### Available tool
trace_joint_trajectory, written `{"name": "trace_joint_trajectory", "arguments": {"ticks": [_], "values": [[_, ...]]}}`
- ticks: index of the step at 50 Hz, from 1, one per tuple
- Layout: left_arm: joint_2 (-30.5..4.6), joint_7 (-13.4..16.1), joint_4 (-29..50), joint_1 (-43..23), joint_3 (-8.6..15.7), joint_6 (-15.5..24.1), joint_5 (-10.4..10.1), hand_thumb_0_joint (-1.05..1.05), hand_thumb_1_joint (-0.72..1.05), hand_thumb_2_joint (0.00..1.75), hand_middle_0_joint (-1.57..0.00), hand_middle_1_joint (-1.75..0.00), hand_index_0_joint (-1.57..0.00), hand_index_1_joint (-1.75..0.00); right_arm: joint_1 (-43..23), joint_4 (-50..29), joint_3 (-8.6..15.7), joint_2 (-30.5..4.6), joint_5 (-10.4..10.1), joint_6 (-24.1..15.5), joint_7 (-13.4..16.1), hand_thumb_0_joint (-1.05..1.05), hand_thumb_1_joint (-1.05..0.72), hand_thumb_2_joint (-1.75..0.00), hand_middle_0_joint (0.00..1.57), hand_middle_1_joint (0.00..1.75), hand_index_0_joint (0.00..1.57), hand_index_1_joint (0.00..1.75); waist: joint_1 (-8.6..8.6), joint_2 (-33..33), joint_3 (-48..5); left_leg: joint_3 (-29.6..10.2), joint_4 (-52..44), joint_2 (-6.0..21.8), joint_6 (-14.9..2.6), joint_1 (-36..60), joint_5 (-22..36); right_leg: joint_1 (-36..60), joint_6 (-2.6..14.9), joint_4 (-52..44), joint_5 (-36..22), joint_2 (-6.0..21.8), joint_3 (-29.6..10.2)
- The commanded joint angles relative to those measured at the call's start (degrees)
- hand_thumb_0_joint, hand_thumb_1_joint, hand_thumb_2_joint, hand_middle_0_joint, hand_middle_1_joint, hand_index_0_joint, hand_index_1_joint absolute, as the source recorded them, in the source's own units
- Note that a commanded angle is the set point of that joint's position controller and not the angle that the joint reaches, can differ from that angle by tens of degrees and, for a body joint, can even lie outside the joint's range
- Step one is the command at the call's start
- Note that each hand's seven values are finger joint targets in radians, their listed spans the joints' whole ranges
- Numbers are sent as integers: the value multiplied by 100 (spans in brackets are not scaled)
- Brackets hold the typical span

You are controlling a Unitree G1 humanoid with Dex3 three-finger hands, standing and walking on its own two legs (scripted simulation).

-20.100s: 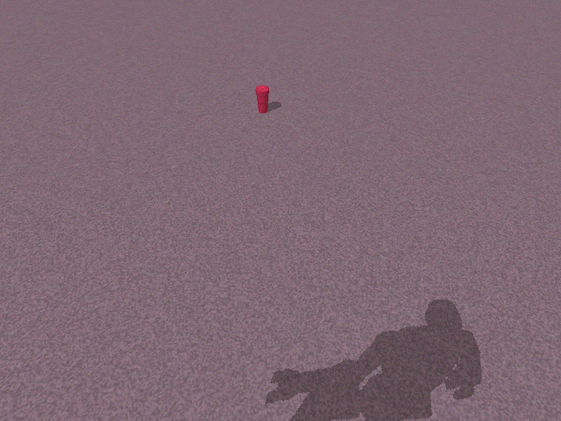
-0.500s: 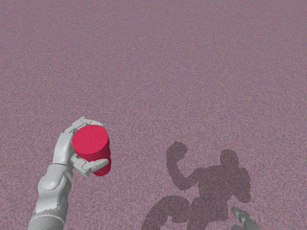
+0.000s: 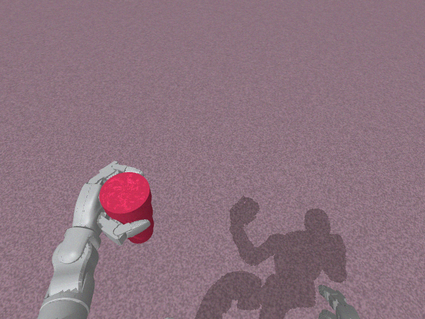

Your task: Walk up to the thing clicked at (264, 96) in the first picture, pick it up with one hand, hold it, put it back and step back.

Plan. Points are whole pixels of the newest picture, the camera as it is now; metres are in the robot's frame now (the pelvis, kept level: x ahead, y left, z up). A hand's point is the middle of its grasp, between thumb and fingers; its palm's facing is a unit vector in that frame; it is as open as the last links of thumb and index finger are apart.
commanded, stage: hold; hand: left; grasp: from the side
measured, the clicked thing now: (133, 213) +0.32 +0.16 +0.01
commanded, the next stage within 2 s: crouch in 0.62 s
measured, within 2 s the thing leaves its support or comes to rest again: neither
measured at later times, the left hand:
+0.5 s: hand (130, 203) +0.32 +0.16 +0.04, palm faces -0.10 -1.00 +0.00, open 10.8 cm
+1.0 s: hand (132, 213) +0.32 +0.16 +0.01, palm faces -0.10 -1.00 +0.01, open 10.8 cm
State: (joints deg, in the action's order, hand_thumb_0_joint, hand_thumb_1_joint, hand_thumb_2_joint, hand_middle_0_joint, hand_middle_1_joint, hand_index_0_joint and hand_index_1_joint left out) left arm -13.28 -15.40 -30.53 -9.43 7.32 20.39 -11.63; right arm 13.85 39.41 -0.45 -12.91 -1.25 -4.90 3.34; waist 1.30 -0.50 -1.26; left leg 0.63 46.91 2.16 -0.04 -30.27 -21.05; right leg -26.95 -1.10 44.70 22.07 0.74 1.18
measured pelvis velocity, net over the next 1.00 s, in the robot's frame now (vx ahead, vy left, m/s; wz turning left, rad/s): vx -0.01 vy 0.00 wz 0.00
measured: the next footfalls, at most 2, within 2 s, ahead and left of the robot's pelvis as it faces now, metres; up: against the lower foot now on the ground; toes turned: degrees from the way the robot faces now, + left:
none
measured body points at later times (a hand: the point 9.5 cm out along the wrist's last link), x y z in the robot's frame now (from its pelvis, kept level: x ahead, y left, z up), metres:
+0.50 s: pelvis +0.00 +0.00 +0.00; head +0.03 +0.00 +0.45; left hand +0.32 +0.21 +0.05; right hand +0.12 -0.25 -0.10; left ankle +0.03 +0.12 -0.71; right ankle +0.01 -0.14 -0.71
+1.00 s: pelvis -0.01 +0.00 -0.01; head +0.04 +0.01 +0.44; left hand +0.32 +0.21 +0.01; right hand +0.13 -0.25 -0.11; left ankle +0.03 +0.12 -0.71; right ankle +0.01 -0.14 -0.71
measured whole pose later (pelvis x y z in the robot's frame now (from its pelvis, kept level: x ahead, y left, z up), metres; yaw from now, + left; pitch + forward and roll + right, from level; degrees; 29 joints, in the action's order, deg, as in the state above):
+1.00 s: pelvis -0.01 +0.00 -0.01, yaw +0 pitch +7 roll -2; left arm -12.8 -15.1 -36.9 -11.8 7.7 24.0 -10.6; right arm 12.6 39.5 0.1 -13.0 -0.4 -5.6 2.2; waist 1.8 -0.1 -1.9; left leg 0.2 51.0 2.1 -0.1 -36.3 -22.1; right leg -32.9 -1.1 49.0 23.3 0.8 1.4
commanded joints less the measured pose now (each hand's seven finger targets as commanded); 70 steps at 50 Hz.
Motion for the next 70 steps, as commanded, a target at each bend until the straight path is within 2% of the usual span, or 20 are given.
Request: {"name": "trace_joint_trajectory", "arguments": {"ticks": [1, 8, 10, 12, 16, 18, 25, 31, 33, 35, 39, 45, 50, 51, 52, 56, 59, 61, 63, 70], "values": [[-848, -2, 1740, -2222, 404, 551, -303, 0, 16, 126, -124, -146, -126, -145, -124, -697, 277, -833, -2, -251, 81, 0, -89, -90, 20, 30, 20, 30, 43, -267, -1798, -134, -759, -70, 22, 1211, 1128, 300, 222, -589, -1294, -179, 119], [-823, -42, 1636, -2199, 398, 543, -271, 0, 15, 123, -121, -143, -123, -142, -118, -683, 273, -812, 31, -241, 81, 0, -89, -90, 20, 30, 20, 30, -2, -240, -1712, -86, -717, -98, -2, 1044, 1072, 281, 220, -612, -1283, -157, 76], [-620, -59, 1565, -2138, 234, 554, -296, 0, 16, 124, -122, -144, -124, -143, -171, -714, 260, -792, 31, -250, 62, 0, -89, -90, 20, 30, 20, 30, 23, -203, -1654, -83, -699, -93, 6, 1049, 1087, 231, 219, -587, -1286, -162, 92], [-917, -28, 1753, -2208, 461, 601, -283, 0, 19, 125, -123, -145, -125, -144, -154, -712, 281, -822, 14, -238, 78, 0, -89, -90, 20, 30, 20, 30, -10, -212, -1800, -74, -670, -105, -3, 1107, 1197, 349, 209, -587, -1402, -150, 75], [-786, -17, 1784, -2150, 381, 537, -312, 0, 16, 125, -124, -146, -126, -145, -126, -686, 244, -771, 28, -251, 90, 0, -90, -90, 20, 30, 20, 30, 25, -299, -1779, -84, -665, -90, 3, 1164, 1363, 337, 200, -569, -1531, -164, 75], [-946, 15, 1673, -2238, 547, 547, -293, 0, 17, 125, -122, -144, -124, -143, -146, -671, 261, -795, 22, -226, 105, 0, -90, -90, 20, 30, 20, 30, 19, -118, -1645, -79, -662, -93, -27, 998, 1233, 332, 187, -600, -1455, -157, 59], [-806, -79, 1992, -2112, 326, 595, -291, 0, 16, 123, -124, -145, -126, -144, -217, -755, 271, -786, 8, -238, 110, 0, -90, -90, 20, 30, 20, 30, 28, -260, -1871, -30, -676, -126, -21, 1174, 1115, 394, 192, -655, -1379, -137, 28], [-893, -29, 1903, -1987, 514, 536, -335, 0, 12, 121, -119, -142, -122, -141, -227, -733, 255, -773, -8, -237, 142, 0, -90, -90, 20, 30, 20, 30, 34, -33, -1666, 1, -671, -146, -64, 938, 988, 435, 163, -748, -1326, -122, 5], [-730, -29, 1702, -1929, 371, 518, -307, 0, 11, 122, -120, -144, -123, -143, -223, -680, 251, -774, 1, -250, 125, 0, -89, -90, 20, 30, 20, 30, 64, -75, -1461, -40, -707, -112, -47, 936, 977, 287, 180, -669, -1261, -144, 51], [-907, 10, 2051, -2107, 446, 574, -248, 0, 11, 121, -119, -141, -121, -140, -195, -710, 278, -788, 14, -237, 125, 0, -90, -90, 20, 30, 20, 30, 3, -299, -1807, -58, -708, -103, -17, 1136, 1134, 322, 208, -616, -1347, -145, 53], [-720, -5, 1733, -2027, 305, 547, -238, 0, 35, 118, -123, -134, -124, -133, -251, -713, 256, -764, 21, -261, 116, 0, -86, -90, 20, 30, 20, 30, 77, -131, -1508, -51, -713, -119, -36, 955, 857, 252, 190, -675, -1132, -140, 47], [-593, 39, 951, -2040, 265, 699, -113, 0, 25, 118, -122, -135, -124, -134, -199, -616, 342, -825, 64, -264, 13, 0, -86, -90, 20, 30, 20, 30, 130, 38, -1271, -110, -477, -85, -61, 511, 705, -232, 205, -397, -973, -150, 97], [-581, -5, 375, -2200, 354, 1168, -90, 0, 24, 119, -121, -135, -123, -134, -126, -548, 399, -869, 134, -294, -132, 0, -86, -90, 20, 30, 20, 30, 150, 61, -1489, -168, 103, -91, -54, -96, 520, -888, 235, 227, -766, -151, 91], [-747, 5, 327, -2353, 538, 1298, -82, 0, 21, 118, -121, -135, -123, -134, -83, -532, 410, -872, 158, -317, -156, 0, -87, -90, 20, 30, 20, 30, 114, -40, -1686, -196, 260, -89, -49, -205, 471, -1090, 240, 385, -687, -159, 90], [-601, -25, 170, -2325, 428, 1420, -90, 0, 22, 120, -123, -137, -124, -136, -66, -553, 412, -876, 170, -327, -203, 0, -87, -90, 20, 30, 20, 30, 178, -99, -1764, -216, 431, -87, -45, -316, 427, -1345, 247, 579, -607, -151, 95], [-727, -137, -278, -2717, 540, 1946, -83, 0, 16, 120, -125, -139, -127, -139, 45, -531, 421, -939, 262, -388, -282, 0, -88, -90, 20, 30, 20, 30, 305, -187, -2359, -310, 1346, -105, -43, -1072, 358, -2423, 268, 1495, -433, -174, 122], [-761, -189, -440, -2848, 609, 2327, -100, 0, 16, 122, -127, -141, -128, -140, 1, -572, 402, -996, 317, -429, -344, 0, -89, -90, 20, 30, 20, 30, 261, -485, -2992, -435, 2009, -103, 0, -1538, 277, -3330, 313, 2305, -183, -187, 184], [-1052, -182, -485, -3083, 779, 2511, -85, 0, 18, 124, -128, -142, -129, -142, 23, -564, 378, -1048, 328, -416, -355, 0, -89, -91, 20, 30, 20, 30, 239, -575, -3302, -396, 2505, -149, -39, -2023, 305, -3668, 313, 2677, -218, -152, 132], [-1017, -247, -527, -3079, 686, 2595, -51, 0, 19, 124, -129, -141, -129, -141, 29, -576, 377, -1100, 348, -413, -374, 0, -89, -91, 20, 30, 20, 30, 261, -620, -3670, -453, 2833, -140, -26, -2245, 433, -4019, 333, 3106, -255, -173, 180], [-1244, -193, -662, -3613, 928, 2648, -41, 0, 16, 126, -124, -141, -125, -141, 48, -441, 383, -1156, 437, -311, -475, 0, -90, -91, 20, 30, 20, 30, 335, -573, -4403, -398, 4028, -126, -89, -3476, 270, -4758, 285, 3935, -170, -175, -21]]}}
